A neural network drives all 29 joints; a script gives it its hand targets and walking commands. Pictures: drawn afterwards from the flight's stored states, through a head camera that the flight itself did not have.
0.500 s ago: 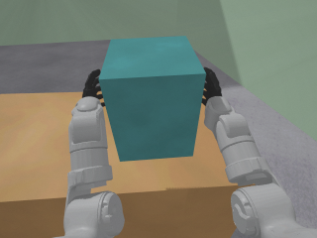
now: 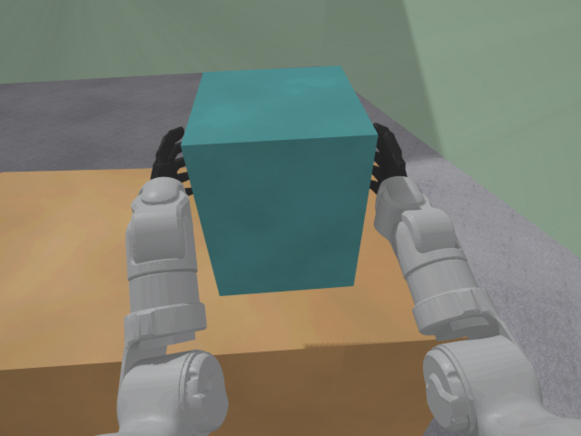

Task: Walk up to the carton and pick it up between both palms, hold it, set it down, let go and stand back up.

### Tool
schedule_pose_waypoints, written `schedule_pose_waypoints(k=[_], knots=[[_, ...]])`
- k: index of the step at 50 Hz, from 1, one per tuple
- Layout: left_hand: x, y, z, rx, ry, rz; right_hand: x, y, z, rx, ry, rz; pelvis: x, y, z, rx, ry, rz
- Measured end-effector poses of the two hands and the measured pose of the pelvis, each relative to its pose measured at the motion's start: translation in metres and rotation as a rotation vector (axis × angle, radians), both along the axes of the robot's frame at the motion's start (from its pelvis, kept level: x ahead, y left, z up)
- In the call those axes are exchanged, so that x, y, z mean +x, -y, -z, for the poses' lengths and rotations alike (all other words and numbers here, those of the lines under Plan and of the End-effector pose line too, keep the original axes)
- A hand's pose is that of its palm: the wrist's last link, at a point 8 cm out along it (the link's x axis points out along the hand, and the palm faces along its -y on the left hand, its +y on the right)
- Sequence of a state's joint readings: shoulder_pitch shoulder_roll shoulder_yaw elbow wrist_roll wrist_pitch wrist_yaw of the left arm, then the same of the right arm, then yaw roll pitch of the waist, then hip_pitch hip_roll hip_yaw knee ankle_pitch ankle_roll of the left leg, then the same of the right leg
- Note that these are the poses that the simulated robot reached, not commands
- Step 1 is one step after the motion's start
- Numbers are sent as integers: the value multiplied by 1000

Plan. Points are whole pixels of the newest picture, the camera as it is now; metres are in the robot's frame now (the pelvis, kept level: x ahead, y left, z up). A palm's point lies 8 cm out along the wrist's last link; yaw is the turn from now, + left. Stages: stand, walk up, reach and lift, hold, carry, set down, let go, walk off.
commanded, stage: hold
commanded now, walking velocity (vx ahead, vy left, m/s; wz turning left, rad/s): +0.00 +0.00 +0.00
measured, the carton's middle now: (279, 181) +0.43 +0.01 +0.21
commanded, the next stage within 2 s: none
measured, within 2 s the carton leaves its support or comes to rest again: neither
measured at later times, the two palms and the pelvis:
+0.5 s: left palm (168, 187) +0.38 +0.15 +0.24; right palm (389, 182) +0.37 -0.13 +0.23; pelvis +0.00 +0.00 +0.00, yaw +0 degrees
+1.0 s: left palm (168, 187) +0.38 +0.15 +0.24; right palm (389, 182) +0.37 -0.13 +0.23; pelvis +0.00 +0.00 +0.00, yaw +0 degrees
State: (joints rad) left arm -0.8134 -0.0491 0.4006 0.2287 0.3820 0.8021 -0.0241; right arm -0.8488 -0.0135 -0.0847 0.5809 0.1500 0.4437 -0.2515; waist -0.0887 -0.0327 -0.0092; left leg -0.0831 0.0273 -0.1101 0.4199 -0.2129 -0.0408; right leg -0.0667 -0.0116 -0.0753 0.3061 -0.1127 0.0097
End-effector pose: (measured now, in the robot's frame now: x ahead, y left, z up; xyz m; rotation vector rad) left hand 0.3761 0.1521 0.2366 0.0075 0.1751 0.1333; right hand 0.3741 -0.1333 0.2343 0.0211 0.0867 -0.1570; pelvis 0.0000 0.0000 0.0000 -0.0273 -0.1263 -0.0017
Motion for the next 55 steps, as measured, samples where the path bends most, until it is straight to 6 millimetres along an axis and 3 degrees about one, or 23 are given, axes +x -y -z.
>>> schedule_pose_waypoints(k=[55], knots=[[0, 0, 0, 2, 0, -2, 0, 0, 0, 0, 0, -1, 0, 0, 0, 0, 0, -1]])
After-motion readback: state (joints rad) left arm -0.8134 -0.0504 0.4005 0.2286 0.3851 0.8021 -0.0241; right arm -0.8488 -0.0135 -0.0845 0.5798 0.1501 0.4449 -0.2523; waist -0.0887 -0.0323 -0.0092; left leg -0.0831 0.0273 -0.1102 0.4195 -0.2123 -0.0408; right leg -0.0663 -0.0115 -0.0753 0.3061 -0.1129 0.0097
